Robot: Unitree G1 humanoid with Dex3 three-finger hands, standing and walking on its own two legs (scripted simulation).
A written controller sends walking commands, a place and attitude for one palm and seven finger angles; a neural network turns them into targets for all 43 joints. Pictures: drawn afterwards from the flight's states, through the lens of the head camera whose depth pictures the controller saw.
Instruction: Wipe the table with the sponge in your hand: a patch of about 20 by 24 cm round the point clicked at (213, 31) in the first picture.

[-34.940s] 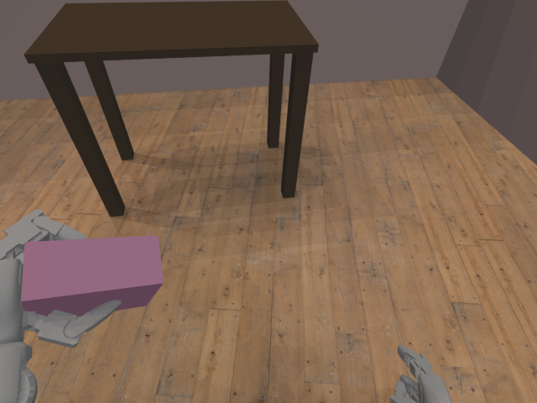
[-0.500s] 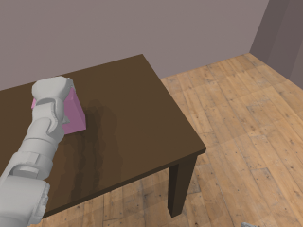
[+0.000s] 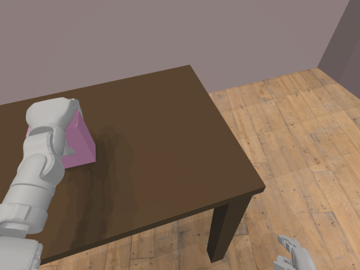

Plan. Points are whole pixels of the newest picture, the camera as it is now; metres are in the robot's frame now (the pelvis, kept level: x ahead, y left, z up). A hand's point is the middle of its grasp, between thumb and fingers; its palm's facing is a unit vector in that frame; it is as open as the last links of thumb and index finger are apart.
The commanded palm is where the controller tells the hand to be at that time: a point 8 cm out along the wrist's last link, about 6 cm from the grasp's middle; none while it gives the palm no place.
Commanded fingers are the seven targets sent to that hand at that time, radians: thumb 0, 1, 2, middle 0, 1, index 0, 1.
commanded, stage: slide back across to the first lane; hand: left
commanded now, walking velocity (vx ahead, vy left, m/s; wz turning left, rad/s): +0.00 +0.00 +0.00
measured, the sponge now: (69, 147) +0.36 +0.31 +0.07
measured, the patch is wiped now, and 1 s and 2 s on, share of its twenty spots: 1.00 1.00 1.00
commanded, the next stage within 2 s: wipe back along the first lane in 0.08 s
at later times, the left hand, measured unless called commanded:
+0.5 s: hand (55, 138) +0.35 +0.32 +0.11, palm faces -0.03 -0.02 -1.00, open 9.7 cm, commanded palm +0.31 +0.31 +0.15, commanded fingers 0.00 0.10 1.30 -1.20 -1.60 -1.20 -1.60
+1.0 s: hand (52, 158) +0.30 +0.30 +0.11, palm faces +0.03 -0.03 -1.00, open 9.7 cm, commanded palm +0.26 +0.29 +0.14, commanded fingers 0.00 0.10 1.30 -1.20 -1.60 -1.20 -1.60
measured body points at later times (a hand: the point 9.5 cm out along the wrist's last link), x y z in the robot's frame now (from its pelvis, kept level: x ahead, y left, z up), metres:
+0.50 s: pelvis +0.00 +0.00 +0.00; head +0.02 -0.03 +0.45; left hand +0.35 +0.31 +0.17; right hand +0.15 -0.26 -0.12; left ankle -0.03 +0.11 -0.74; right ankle -0.03 -0.12 -0.74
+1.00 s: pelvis -0.01 +0.00 +0.00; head +0.00 -0.04 +0.45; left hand +0.29 +0.30 +0.17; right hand +0.20 -0.23 -0.10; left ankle -0.03 +0.11 -0.74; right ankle -0.03 -0.12 -0.74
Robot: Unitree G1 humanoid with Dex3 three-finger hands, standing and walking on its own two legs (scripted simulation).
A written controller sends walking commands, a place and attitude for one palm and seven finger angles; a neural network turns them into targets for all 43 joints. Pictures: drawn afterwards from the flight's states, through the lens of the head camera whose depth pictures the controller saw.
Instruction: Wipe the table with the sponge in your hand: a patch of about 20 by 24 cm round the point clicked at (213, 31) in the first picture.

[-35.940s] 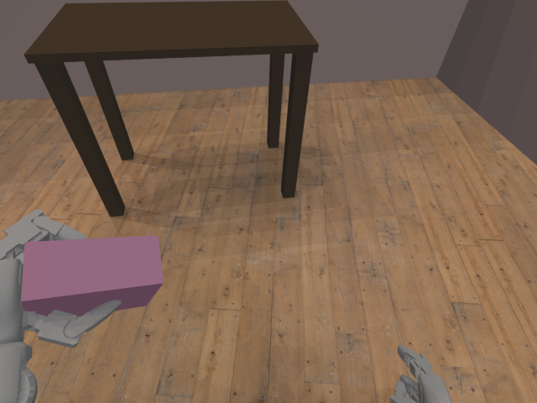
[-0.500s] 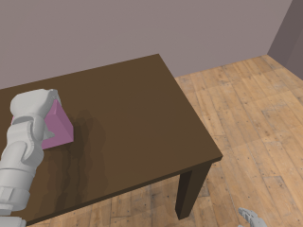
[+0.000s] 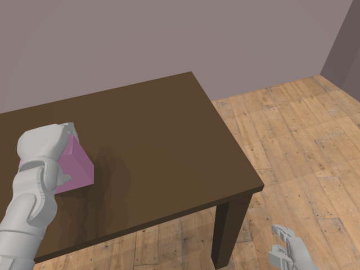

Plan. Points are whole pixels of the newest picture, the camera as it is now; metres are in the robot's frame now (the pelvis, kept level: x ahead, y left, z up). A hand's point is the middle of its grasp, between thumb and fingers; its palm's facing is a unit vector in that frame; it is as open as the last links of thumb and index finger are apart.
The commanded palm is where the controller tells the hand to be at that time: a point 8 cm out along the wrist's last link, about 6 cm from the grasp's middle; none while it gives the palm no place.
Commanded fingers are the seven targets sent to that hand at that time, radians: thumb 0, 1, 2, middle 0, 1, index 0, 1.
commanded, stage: wipe back along the first lane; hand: left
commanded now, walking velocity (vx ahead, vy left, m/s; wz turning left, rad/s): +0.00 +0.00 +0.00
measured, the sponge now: (65, 171) +0.30 +0.31 +0.07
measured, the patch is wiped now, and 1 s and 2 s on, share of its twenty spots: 1.00 1.00 1.00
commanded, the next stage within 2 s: lift the sponge slowly off the table in 0.80 s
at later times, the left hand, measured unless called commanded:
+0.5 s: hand (54, 177) +0.25 +0.29 +0.12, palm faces +0.08 -0.05 -1.00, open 9.7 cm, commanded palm +0.21 +0.28 +0.14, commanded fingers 0.00 0.10 1.30 -1.20 -1.60 -1.20 -1.60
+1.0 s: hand (51, 194) +0.22 +0.27 +0.12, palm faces +0.09 -0.07 -0.99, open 9.7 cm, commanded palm +0.18 +0.26 +0.15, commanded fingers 0.00 0.10 1.30 -1.20 -1.60 -1.20 -1.60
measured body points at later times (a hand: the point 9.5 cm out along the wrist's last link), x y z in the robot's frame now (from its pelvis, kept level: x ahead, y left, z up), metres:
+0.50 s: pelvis +0.00 +0.00 +0.00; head -0.01 -0.05 +0.45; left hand +0.24 +0.28 +0.17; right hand +0.21 -0.23 -0.10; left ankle -0.02 +0.11 -0.74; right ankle -0.02 -0.12 -0.74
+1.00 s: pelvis -0.01 -0.01 +0.00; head -0.02 -0.05 +0.44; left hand +0.21 +0.27 +0.17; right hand +0.23 -0.22 -0.09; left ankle -0.02 +0.11 -0.74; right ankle -0.02 -0.12 -0.74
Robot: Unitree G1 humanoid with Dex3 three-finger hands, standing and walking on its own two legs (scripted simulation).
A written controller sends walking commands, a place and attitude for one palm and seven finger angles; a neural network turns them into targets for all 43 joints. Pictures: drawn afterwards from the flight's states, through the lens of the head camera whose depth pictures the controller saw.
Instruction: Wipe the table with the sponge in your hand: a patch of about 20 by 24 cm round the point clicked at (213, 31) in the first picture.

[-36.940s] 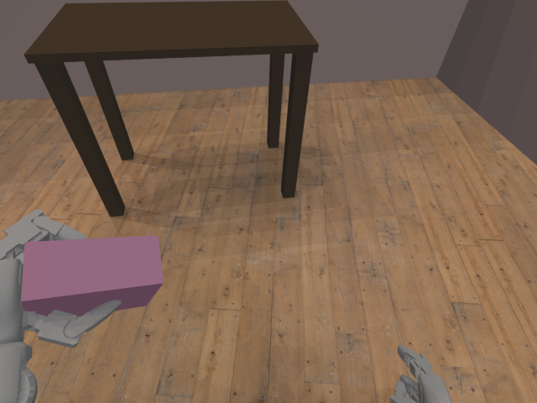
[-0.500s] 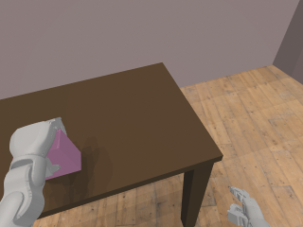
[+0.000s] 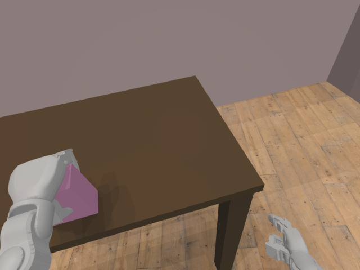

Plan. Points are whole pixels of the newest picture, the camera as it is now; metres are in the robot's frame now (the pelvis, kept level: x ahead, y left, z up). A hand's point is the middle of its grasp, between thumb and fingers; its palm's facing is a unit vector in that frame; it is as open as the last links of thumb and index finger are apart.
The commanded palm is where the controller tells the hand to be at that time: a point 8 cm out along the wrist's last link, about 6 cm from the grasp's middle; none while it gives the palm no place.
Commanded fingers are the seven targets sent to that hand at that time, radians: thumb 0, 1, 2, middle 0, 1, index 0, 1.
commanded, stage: lift the sponge slowly off the table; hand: left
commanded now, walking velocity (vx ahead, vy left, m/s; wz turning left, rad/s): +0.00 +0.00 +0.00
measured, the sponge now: (66, 201) +0.22 +0.29 +0.07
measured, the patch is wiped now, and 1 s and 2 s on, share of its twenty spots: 1.00 1.00 1.00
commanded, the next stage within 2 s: bring the sponge back beside the body in 2.00 s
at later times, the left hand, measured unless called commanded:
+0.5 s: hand (59, 188) +0.22 +0.27 +0.12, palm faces +0.07 -0.09 -0.99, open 9.7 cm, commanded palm +0.18 +0.27 +0.19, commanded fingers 0.00 0.10 1.30 -1.20 -1.60 -1.20 -1.60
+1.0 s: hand (50, 182) +0.21 +0.27 +0.16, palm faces +0.11 -0.07 -0.99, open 9.7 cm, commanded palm +0.18 +0.27 +0.23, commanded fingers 0.00 0.10 1.30 -1.20 -1.60 -1.20 -1.60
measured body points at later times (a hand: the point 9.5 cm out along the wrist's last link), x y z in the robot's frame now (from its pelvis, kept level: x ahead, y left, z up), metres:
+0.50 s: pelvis +0.00 -0.01 +0.00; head -0.02 -0.05 +0.45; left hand +0.21 +0.27 +0.18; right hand +0.24 -0.21 -0.08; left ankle -0.02 +0.12 -0.74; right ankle -0.02 -0.12 -0.74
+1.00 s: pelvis -0.02 -0.01 +0.00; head -0.04 -0.06 +0.45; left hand +0.20 +0.27 +0.21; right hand +0.24 -0.20 -0.07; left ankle -0.02 +0.12 -0.74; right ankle -0.02 -0.12 -0.74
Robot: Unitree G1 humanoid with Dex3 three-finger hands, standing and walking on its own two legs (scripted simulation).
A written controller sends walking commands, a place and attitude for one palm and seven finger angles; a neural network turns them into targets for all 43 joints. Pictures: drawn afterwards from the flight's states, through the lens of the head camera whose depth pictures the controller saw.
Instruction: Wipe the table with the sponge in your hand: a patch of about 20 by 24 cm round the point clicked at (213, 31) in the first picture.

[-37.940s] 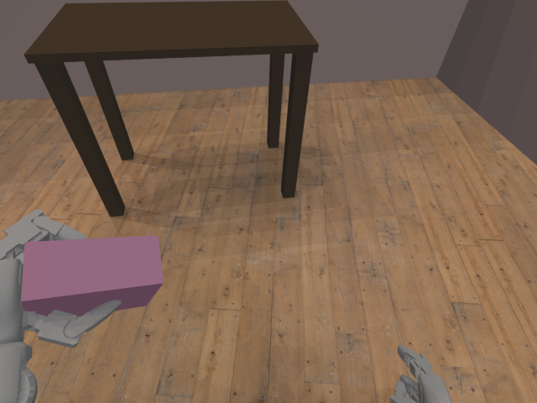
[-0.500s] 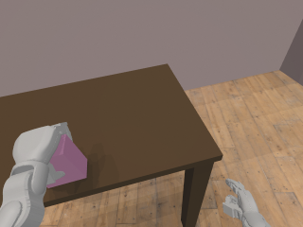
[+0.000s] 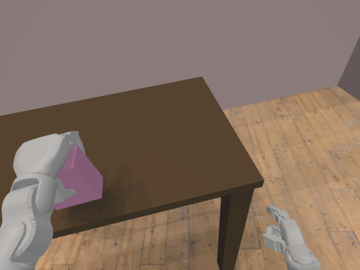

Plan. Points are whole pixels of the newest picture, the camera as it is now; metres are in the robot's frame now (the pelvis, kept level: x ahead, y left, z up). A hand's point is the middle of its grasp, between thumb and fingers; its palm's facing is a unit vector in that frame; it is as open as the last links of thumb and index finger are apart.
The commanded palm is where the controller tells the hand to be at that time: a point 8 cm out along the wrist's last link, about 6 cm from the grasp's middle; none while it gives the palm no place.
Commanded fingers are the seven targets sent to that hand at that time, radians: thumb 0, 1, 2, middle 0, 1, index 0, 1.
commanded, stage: lift the sponge slowly off the table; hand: left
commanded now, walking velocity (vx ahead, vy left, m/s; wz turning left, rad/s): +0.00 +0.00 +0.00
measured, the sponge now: (71, 184) +0.23 +0.29 +0.10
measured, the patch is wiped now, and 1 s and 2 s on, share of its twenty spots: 1.00 1.00 1.00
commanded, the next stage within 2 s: bring the sponge back beside the body in 1.00 s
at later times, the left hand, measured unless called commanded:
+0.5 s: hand (57, 154) +0.25 +0.28 +0.19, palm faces +0.16 -0.06 -0.99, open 9.7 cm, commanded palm +0.20 +0.29 +0.26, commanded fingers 0.00 0.10 1.30 -1.20 -1.60 -1.20 -1.60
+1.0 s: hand (58, 135) +0.26 +0.27 +0.22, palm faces +0.26 -0.09 -0.96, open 9.7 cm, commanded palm +0.20 +0.28 +0.29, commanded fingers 0.00 0.10 1.30 -1.20 -1.60 -1.20 -1.60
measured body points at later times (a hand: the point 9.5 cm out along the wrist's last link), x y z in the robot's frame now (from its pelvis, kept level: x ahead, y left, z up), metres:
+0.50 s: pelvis -0.01 +0.00 +0.00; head -0.03 -0.05 +0.45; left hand +0.23 +0.28 +0.24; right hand +0.24 -0.20 -0.08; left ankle +0.01 +0.13 -0.74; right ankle +0.00 -0.10 -0.74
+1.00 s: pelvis -0.01 +0.00 +0.00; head -0.02 -0.05 +0.45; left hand +0.24 +0.27 +0.27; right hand +0.26 -0.18 -0.07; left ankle +0.01 +0.13 -0.74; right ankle +0.00 -0.10 -0.74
